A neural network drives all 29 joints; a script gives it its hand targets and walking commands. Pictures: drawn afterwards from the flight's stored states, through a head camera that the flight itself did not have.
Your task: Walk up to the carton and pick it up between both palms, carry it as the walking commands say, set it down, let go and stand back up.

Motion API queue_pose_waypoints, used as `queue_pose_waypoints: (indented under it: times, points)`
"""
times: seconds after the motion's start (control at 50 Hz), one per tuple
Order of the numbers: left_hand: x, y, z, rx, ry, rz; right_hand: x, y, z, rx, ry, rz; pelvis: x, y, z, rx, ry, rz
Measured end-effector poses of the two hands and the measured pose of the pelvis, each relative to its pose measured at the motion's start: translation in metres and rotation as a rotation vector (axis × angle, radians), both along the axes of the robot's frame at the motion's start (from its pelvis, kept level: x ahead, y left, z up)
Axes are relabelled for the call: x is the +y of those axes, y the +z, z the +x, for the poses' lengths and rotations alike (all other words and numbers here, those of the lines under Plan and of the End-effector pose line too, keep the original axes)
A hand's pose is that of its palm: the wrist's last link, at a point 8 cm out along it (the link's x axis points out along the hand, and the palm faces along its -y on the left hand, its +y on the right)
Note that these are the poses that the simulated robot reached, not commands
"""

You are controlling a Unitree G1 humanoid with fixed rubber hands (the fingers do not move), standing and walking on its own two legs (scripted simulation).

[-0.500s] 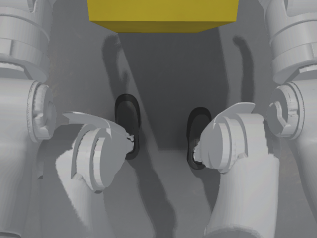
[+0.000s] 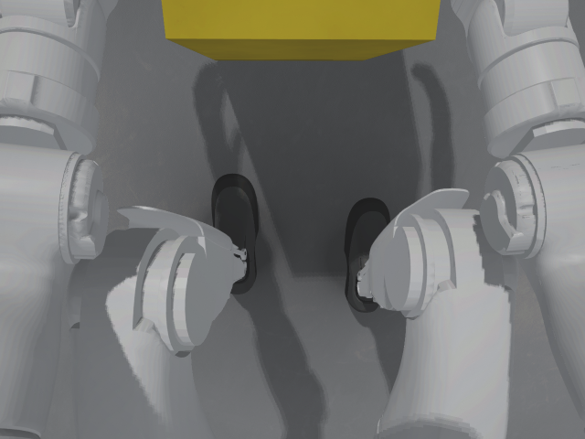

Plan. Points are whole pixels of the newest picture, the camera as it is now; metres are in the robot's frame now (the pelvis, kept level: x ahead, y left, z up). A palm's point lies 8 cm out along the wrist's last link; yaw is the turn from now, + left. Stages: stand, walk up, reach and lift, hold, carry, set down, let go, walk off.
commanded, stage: reach and lift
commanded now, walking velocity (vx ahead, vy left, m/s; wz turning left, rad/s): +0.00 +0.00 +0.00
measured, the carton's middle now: out of the picture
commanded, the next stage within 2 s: none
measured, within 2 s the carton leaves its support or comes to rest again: leaves its support in 0.98 s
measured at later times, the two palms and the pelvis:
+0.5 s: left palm out of the picture +0.57 +0.15 -0.17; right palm out of the picture +0.56 -0.16 -0.17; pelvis +0.00 +0.00 +0.00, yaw +0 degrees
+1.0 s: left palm out of the picture +0.57 +0.15 -0.16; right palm out of the picture +0.56 -0.16 -0.16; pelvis +0.00 +0.00 +0.00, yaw +0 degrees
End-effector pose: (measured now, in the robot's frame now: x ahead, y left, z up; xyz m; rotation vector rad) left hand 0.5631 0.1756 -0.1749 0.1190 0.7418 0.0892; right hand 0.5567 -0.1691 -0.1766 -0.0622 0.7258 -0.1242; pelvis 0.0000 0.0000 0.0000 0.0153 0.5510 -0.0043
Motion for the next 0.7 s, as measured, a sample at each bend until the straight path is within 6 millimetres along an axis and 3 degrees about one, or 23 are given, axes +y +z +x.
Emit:
queue_pose_waypoints:
  times: [0.08,0.26,0.7]
  points:
    - [-0.009,0.000,0.001,-0.002,-0.020,-0.014,0.011,0.001,0.001,-0.005,0.011,0.019,0.001,0.000,0.000,-0.001,0.000,-0.002]
    - [-0.027,0.004,0.006,-0.022,-0.045,-0.054,0.012,0.003,0.000,-0.005,0.007,0.010,0.003,0.001,0.000,-0.001,0.000,-0.009]
    - [-0.028,0.002,0.006,-0.006,-0.003,-0.105,0.010,-0.002,0.000,0.005,-0.026,0.103,0.000,0.000,0.001,0.000,-0.002,0.001]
